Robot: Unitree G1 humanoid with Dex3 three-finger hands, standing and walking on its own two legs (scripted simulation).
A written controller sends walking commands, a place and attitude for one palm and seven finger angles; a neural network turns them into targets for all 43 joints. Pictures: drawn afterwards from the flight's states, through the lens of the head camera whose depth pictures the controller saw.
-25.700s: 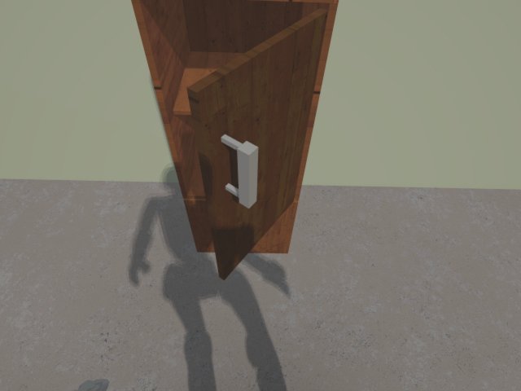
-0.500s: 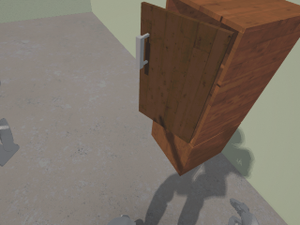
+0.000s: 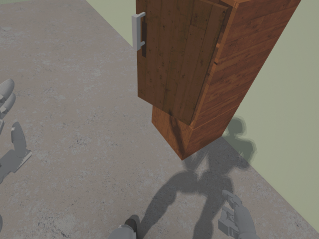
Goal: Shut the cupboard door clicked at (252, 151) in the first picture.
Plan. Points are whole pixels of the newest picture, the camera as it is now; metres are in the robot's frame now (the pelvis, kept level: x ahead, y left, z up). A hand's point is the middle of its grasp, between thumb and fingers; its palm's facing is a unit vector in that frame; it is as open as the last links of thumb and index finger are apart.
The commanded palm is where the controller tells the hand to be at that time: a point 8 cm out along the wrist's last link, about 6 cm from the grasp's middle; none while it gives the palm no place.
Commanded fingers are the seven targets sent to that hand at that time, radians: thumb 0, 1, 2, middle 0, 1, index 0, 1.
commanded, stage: stop stepping back and stand still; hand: left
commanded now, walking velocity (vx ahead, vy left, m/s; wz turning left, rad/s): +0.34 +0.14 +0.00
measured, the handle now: (139, 31) +0.85 +0.15 +0.07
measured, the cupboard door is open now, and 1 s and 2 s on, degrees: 21 21 21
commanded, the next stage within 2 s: none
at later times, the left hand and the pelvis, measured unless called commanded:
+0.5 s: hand out of the picture +0.17 +0.29 +0.19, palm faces +0.33 -0.81 -0.49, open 7.4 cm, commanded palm +0.10 +0.35 +0.19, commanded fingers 0.00 0.90 0.90 -0.20 -0.30 -0.20 -0.30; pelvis -0.03 +0.04 +0.01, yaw +2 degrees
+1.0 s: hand out of the picture +0.12 +0.39 +0.19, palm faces +0.47 -0.73 -0.49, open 7.4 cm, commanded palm +0.08 +0.42 +0.19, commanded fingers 0.00 0.90 0.90 -0.20 -0.30 -0.20 -0.30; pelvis -0.04 +0.11 +0.01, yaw +3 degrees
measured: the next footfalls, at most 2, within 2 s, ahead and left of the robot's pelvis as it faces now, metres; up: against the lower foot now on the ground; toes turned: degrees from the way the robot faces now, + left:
right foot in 0.80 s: -0.04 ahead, +0.00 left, +0.00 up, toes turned -2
left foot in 1.00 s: +0.00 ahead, +0.22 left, +0.00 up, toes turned +3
